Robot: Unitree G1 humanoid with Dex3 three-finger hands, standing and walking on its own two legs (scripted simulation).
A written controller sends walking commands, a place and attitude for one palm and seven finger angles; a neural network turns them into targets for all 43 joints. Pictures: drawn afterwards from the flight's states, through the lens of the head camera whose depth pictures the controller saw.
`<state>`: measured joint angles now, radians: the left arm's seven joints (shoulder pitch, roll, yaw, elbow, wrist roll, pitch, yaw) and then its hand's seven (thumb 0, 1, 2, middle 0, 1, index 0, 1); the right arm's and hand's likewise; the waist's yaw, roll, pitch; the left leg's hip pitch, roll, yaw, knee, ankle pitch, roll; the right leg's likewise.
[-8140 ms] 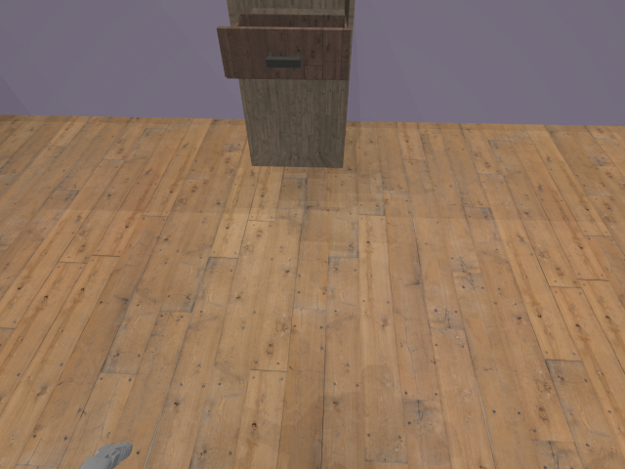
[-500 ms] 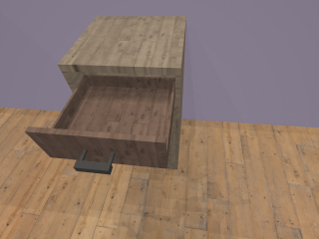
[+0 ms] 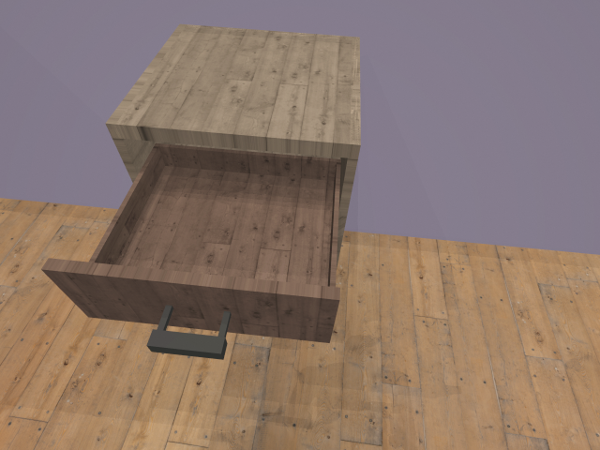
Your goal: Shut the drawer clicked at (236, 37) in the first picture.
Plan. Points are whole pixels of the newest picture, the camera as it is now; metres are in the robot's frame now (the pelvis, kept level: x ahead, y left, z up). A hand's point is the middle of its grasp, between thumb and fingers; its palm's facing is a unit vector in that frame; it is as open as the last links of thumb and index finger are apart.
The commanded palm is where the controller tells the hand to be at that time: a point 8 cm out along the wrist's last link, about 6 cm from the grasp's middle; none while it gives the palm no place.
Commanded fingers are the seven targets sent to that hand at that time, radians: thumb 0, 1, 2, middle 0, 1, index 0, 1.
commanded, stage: come to a stop and stand still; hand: left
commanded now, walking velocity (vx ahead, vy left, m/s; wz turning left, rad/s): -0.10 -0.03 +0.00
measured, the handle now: (192, 329) +0.29 +0.19 -0.06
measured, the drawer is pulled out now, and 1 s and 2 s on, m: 0.30 0.30 0.30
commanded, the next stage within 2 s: look again from close up in 1.02 s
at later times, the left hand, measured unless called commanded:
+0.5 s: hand out of the picture -0.02 +0.12 -0.17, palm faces +0.06 -0.97 -0.22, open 7.3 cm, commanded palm none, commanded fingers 0.00 0.90 0.90 -0.20 -0.30 -0.20 -0.30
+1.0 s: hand out of the picture -0.10 +0.08 -0.17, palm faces +0.09 -0.98 -0.18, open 7.4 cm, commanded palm none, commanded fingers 0.00 0.90 0.90 -0.20 -0.30 -0.20 -0.30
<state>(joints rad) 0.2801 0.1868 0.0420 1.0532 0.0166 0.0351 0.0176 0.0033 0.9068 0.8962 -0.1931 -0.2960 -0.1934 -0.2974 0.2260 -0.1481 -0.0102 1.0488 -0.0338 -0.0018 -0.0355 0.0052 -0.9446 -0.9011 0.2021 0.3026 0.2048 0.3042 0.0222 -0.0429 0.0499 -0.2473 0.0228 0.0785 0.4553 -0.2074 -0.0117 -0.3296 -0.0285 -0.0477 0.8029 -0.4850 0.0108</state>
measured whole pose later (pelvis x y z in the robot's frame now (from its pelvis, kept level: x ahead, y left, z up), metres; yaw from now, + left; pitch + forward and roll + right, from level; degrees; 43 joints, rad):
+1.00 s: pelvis -0.06 -0.07 +0.01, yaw +0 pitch -1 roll +1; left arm 0.37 0.10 0.02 1.12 0.01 -0.01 0.03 0.00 0.90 0.90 -0.20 -0.30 -0.20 -0.30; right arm 0.46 -0.08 0.02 1.15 -0.02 0.01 -0.04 0.00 -0.91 -0.90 0.20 0.30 0.20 0.30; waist 0.00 0.01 -0.01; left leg -0.16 0.04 0.03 0.40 -0.23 -0.02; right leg -0.19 0.11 -0.12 0.34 -0.15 -0.12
